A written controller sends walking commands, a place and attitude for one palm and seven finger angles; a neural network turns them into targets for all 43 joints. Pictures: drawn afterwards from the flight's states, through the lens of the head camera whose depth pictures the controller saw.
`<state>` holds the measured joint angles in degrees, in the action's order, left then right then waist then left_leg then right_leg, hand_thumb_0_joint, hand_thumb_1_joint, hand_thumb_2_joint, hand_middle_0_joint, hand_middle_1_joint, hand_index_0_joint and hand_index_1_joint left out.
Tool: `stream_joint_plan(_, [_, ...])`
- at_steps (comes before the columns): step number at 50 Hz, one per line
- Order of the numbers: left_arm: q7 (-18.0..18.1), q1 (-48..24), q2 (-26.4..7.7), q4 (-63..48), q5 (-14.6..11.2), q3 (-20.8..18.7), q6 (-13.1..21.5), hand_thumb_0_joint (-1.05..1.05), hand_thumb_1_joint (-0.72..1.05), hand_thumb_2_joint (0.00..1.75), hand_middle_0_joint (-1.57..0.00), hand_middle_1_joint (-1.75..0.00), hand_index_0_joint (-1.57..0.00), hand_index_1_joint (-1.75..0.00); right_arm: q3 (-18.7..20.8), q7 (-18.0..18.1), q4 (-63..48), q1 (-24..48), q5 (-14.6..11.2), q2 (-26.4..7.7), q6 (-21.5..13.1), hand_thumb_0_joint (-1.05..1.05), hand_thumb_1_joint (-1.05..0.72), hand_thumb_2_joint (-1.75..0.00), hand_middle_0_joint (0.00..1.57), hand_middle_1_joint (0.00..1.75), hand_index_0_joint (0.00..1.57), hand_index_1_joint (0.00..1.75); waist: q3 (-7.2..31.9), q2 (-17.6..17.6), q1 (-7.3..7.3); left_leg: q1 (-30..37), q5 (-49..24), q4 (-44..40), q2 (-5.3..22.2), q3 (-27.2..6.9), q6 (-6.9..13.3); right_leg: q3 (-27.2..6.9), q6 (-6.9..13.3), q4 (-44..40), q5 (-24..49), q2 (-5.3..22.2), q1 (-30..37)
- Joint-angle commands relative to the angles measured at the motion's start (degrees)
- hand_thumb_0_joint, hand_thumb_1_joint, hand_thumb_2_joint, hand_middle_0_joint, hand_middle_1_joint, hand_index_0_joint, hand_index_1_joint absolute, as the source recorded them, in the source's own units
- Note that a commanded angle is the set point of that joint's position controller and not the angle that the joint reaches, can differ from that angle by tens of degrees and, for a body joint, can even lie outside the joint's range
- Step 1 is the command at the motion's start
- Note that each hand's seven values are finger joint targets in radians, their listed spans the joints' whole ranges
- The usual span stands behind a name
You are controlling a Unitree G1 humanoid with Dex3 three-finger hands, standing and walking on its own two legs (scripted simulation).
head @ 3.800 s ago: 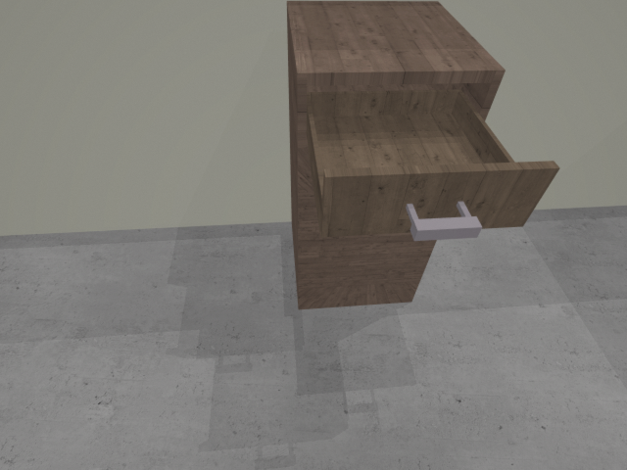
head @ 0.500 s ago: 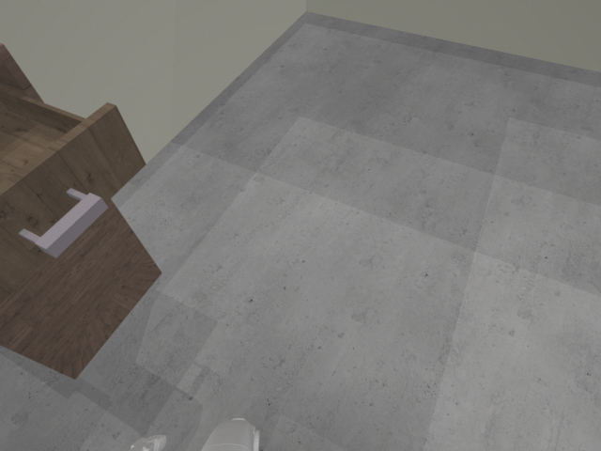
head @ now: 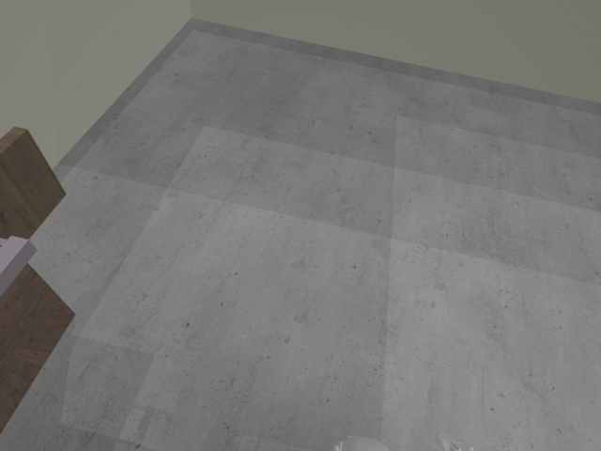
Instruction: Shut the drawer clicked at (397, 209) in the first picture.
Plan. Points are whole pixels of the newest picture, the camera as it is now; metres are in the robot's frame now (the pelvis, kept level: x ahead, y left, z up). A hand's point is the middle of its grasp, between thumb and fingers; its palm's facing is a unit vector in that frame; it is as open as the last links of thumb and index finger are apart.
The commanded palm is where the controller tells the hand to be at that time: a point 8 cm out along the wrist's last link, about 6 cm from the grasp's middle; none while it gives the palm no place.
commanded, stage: walk to a spot facing it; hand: left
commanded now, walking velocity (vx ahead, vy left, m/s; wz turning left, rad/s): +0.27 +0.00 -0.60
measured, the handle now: out of the picture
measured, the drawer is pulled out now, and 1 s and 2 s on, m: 0.29 0.29 0.29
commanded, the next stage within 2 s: turn to face it in 1.14 s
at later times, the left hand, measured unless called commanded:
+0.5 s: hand (266, 372) +0.25 +0.07 -0.16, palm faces -0.30 -0.93 -0.21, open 7.4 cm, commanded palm none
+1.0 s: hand (279, 281) +0.43 +0.07 -0.18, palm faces -0.39 -0.91 -0.15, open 7.4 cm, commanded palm none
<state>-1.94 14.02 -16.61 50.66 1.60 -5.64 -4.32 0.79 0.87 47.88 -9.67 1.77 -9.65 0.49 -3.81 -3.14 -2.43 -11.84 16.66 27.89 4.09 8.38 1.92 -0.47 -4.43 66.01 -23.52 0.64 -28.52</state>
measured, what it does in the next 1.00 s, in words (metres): walks ahead, turning right: right foot, then left foot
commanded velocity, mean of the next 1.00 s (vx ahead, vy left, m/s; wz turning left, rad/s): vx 0.33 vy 0.00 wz -0.45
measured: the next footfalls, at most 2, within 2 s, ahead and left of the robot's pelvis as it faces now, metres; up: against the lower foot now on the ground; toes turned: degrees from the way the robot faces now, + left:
right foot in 0.30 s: +0.10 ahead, -0.18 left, +0.00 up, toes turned -20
left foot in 0.74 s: +0.40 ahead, -0.02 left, +0.00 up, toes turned -13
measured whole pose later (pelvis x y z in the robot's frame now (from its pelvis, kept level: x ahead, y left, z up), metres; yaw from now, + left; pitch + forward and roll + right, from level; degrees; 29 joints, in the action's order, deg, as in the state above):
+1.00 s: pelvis +0.32 -0.09 +0.00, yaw -29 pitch -1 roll -1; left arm -1.8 17.0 -11.6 56.1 1.9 -5.5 -1.3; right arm 2.8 1.1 56.2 -17.1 1.3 -8.8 -4.1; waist -1.3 -2.9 -1.7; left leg -9.2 14.4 24.7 4.0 15.5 2.3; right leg 1.4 -1.4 70.7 -10.2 4.7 -35.8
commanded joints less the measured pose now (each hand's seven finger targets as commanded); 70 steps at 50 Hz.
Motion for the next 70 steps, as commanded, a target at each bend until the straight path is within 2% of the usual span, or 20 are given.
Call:
stream_joint_plan(1, [-1.49, -7.27, -1.03, -6.71, 0.08, 0.09, 1.47, 0.00, 0.90, 0.90, -0.20, -0.30, -0.20, -0.30, 3.71, 0.90, -0.72, -8.50, -0.07, -11.95, -2.14, 0.00, -0.90, -0.90, 0.20, 0.30, 0.20, 0.30, 2.73, 12.26, 5.61, 10.88, -1.64, -14.49, 15.83, -11.42, 6.19, 1.61, -0.06, -4.92, 1.98, 3.59, -9.60])
stream_joint_plan(11, [-2.03, -12.73, 1.17, -7.58, 0.03, 0.89, 2.95, 0.00, 0.90, 0.90, -0.20, -0.30, -0.20, -0.30, 4.46, -0.16, 3.55, -11.81, 0.66, -13.91, -2.92, 0.00, -0.90, -0.90, 0.20, 0.30, 0.20, 0.30, 1.51, 12.76, 5.70, 7.94, -2.93, -11.85, 18.49, -1.11, 3.87, 7.50, 2.78, -28.42, 0.96, 3.06, 3.01])
stream_joint_plan(14, [-1.05, 2.85, -3.04, -2.12, 0.17, -0.26, 4.53, 0.00, 0.90, 0.90, -0.20, -0.30, -0.20, -0.30, 4.01, -0.88, 3.31, -10.51, -0.11, -13.54, -3.02, 0.00, -0.90, -0.90, 0.20, 0.30, 0.20, 0.30, 9.53, 2.46, -2.46, -1.97, -15.31, 12.69, 13.10, 8.01, -1.04, 8.67, 6.46, -40.20, 7.44, 0.21, 29.88])
stream_joint_plan(15, [0.07, 11.18, -10.61, 0.20, 0.24, -1.66, 5.41, 0.00, 0.90, 0.90, -0.20, -0.30, -0.20, -0.30, 2.69, -1.66, 1.10, -9.24, -0.77, -9.05, -2.95, 0.00, -0.90, -0.90, 0.20, 0.30, 0.20, 0.30, 13.48, -14.31, -6.27, -20.63, 8.51, 28.25, 7.11, 9.91, -4.21, -12.26, 11.95, -45.96, 0.64, 15.31, 44.69])
stream_joint_plan(16, [1.03, 13.85, -14.40, 1.11, -1.16, -2.49, 4.76, 0.00, 0.90, 0.90, -0.20, -0.30, -0.20, -0.30, 2.35, -1.27, -1.75, -4.05, -0.52, -8.91, -2.55, 0.00, -0.90, -0.90, 0.20, 0.30, 0.20, 0.30, 12.31, -17.00, -6.95, -31.78, 19.58, 38.69, 2.93, 2.17, -4.98, -28.82, 16.17, -49.97, 6.73, 23.10, 44.87])
stream_joint_plan(19, [1.78, 3.01, -8.69, -1.47, -1.19, -1.02, 5.23, 0.00, 0.90, 0.90, -0.20, -0.30, -0.20, -0.30, 3.20, -1.10, 0.06, -2.58, -0.41, -10.10, -2.18, 0.00, -0.90, -0.90, 0.20, 0.30, 0.20, 0.30, 2.60, -5.36, -1.83, -30.56, 7.29, 42.63, 7.40, -5.45, -4.70, -21.70, 15.88, -53.93, -3.40, 19.30, 27.32])
stream_joint_plan(22, [1.71, -2.13, -5.49, -2.19, -0.57, 0.20, 6.53, 0.00, 0.90, 0.90, -0.20, -0.30, -0.20, -0.30, 3.19, -1.42, 2.68, -7.58, 0.13, -8.13, -1.41, 0.00, -0.90, -0.90, 0.20, 0.30, 0.20, 0.30, -0.92, -2.12, 3.26, -22.47, 1.26, 34.33, 6.74, -3.88, -6.47, -9.41, 13.58, -54.40, 10.61, 13.67, 16.80])
stream_joint_plan(32, [2.03, 4.14, -5.04, 2.40, -0.19, 0.24, 7.98, 0.00, 0.90, 0.90, -0.20, -0.30, -0.20, -0.30, 3.02, -2.59, -0.81, 0.58, -0.47, -5.73, -3.43, 0.00, -0.90, -0.90, 0.20, 0.30, 0.20, 0.30, -0.81, -4.74, 1.58, -17.00, -5.12, 13.03, 2.94, -2.89, -5.22, -9.74, 13.22, -52.06, 15.08, 12.40, 20.25])
stream_joint_plan(35, [2.10, 3.67, -4.74, 3.04, -0.41, 0.10, 7.94, 0.00, 0.90, 0.90, -0.20, -0.30, -0.20, -0.30, 3.69, -1.75, 1.52, -6.61, -0.25, -7.37, -4.45, 0.00, -0.90, -0.90, 0.20, 0.30, 0.20, 0.30, 1.85, -0.89, 5.60, -0.74, -6.10, 4.14, 0.06, -1.94, -3.88, -8.95, 11.38, -41.13, 22.43, 9.98, 15.74])
stream_joint_plan(36, [1.90, 3.58, -3.31, 2.74, -0.67, 0.06, 7.95, 0.00, 0.90, 0.90, -0.20, -0.30, -0.20, -0.30, 4.53, -0.93, 4.29, -15.83, 0.11, -10.49, -4.83, 0.00, -0.90, -0.90, 0.20, 0.30, 0.20, 0.30, 7.04, 4.50, 9.21, 10.62, -4.32, 0.81, 1.91, -4.41, -2.94, -5.77, 9.59, -27.86, 24.38, 6.00, 12.78])
stream_joint_plan(37, [1.40, 7.51, 0.78, 2.21, -1.46, 0.43, 7.46, 0.00, 0.90, 0.90, -0.20, -0.30, -0.20, -0.30, 6.12, -0.33, 5.95, -22.08, 1.20, -17.40, -5.14, 0.00, -0.90, -0.90, 0.20, 0.30, 0.20, 0.30, 12.78, 21.30, 9.98, 21.71, 3.06, -5.93, 18.13, -25.44, 1.47, 1.56, 6.35, -8.68, 4.06, -2.19, 0.75])
stream_joint_plan(38, [1.27, 7.01, 1.14, 1.24, -1.00, 1.15, 7.57, 0.00, 0.90, 0.90, -0.20, -0.30, -0.20, -0.30, 5.48, -0.14, 6.07, -23.30, 0.63, -18.13, -4.48, 0.00, -0.90, -0.90, 0.20, 0.30, 0.20, 0.30, 12.02, 24.42, 9.41, 20.52, 10.35, -14.72, 24.34, -36.53, 4.23, -0.58, 6.04, 3.26, -8.76, -3.69, -6.47])
stream_joint_plan(41, [0.44, 2.73, 0.71, 2.50, 0.05, 0.30, 6.60, 0.00, 0.90, 0.90, -0.20, -0.30, -0.20, -0.30, 3.24, 0.11, 3.69, -10.55, 0.26, -9.47, -4.66, 0.00, -0.90, -0.90, 0.20, 0.30, 0.20, 0.30, -0.53, 11.54, 5.10, 1.33, 14.31, -18.71, 20.82, -25.94, 2.32, -2.12, 5.70, 10.94, 4.08, 4.31, -9.01])
stream_joint_plan(45, [-0.02, 7.50, 3.89, 4.07, 0.13, 0.15, 4.17, 0.00, 0.90, 0.90, -0.20, -0.30, -0.20, -0.30, 2.76, 0.53, 4.86, -7.99, -0.61, -5.97, -5.85, 0.00, -0.90, -0.90, 0.20, 0.30, 0.20, 0.30, 0.57, 9.97, 1.03, -1.71, -0.14, -17.59, 15.48, -7.36, -0.17, -1.17, 3.92, 8.23, 12.58, 5.40, -6.31])
stream_joint_plan(58, [-0.89, -10.76, 5.99, -3.47, -0.04, 0.64, 3.65, 0.00, 0.90, 0.90, -0.20, -0.30, -0.20, -0.30, 3.57, 0.33, 9.41, -16.70, -0.01, -6.77, -4.75, 0.00, -0.90, -0.90, 0.20, 0.30, 0.20, 0.30, -4.85, 10.88, 5.64, 10.45, -23.23, -13.69, 16.94, 7.36, 3.85, 7.94, 2.70, -21.67, 14.99, 5.64, -10.76])
stream_joint_plan(63, [0.09, 2.09, 3.34, 0.55, 0.45, 0.46, 5.84, 0.00, 0.90, 0.90, -0.20, -0.30, -0.20, -0.30, 4.18, 0.28, 9.04, -15.83, -0.29, -9.15, -4.08, 0.00, -0.90, -0.90, 0.20, 0.30, 0.20, 0.30, 7.11, 9.69, -0.29, 12.75, -47.56, 10.98, 14.82, 10.98, 0.76, 12.69, 6.24, -35.23, 16.77, -1.55, 12.77])
stream_joint_plan(64, [0.81, 8.87, -0.47, 3.04, 0.75, -0.26, 6.91, 0.00, 0.90, 0.90, -0.20, -0.30, -0.20, -0.30, 3.69, -0.28, 9.09, -16.70, -0.96, -7.57, -4.12, 0.00, -0.90, -0.90, 0.20, 0.30, 0.20, 0.30, 13.37, 4.23, -3.20, 2.38, -37.22, 22.21, 12.14, 10.46, -1.45, 8.35, 7.43, -37.00, 29.00, 2.91, 29.57])
stream_joint_plan(65, [1.89, 14.44, -6.50, 4.46, 0.47, -1.39, 7.72, 0.00, 0.90, 0.90, -0.20, -0.30, -0.20, -0.30, 2.72, -0.38, 8.13, -18.95, -1.78, -2.83, -4.05, 0.00, -0.90, -0.90, 0.20, 0.30, 0.20, 0.30, 21.69, -11.06, -4.28, -15.52, 10.30, 38.33, 2.78, 8.47, -4.37, -13.19, 14.24, -34.92, 56.82, 20.96, 46.58])
stream_joint_plan(66, [2.45, 14.41, -8.25, 4.92, -0.96, -1.19, 7.49, 0.00, 0.90, 0.90, -0.20, -0.30, -0.20, -0.30, 2.43, 0.55, 7.67, -17.50, -2.21, -2.96, -3.18, 0.00, -0.90, -0.90, 0.20, 0.30, 0.20, 0.30, 26.24, -8.67, -3.41, -15.80, 21.42, 47.83, 1.25, -1.05, -4.35, -15.88, 19.00, -36.99, 68.80, 26.41, 45.38])
stream_joint_plan(70, [3.73, -2.07, -0.64, 1.91, -0.89, 1.68, 7.03, 0.00, 0.90, 0.90, -0.20, -0.30, -0.20, -0.30, 2.12, 0.72, 10.77, -17.23, -1.19, -1.67, -0.74, 0.00, -0.90, -0.90, 0.20, 0.30, 0.20, 0.30, 10.39, -2.56, 2.94, -13.37, 8.56, 46.04, 5.34, -7.80, -4.29, -2.74, 13.19, -46.60, 43.46, 21.24, 19.41])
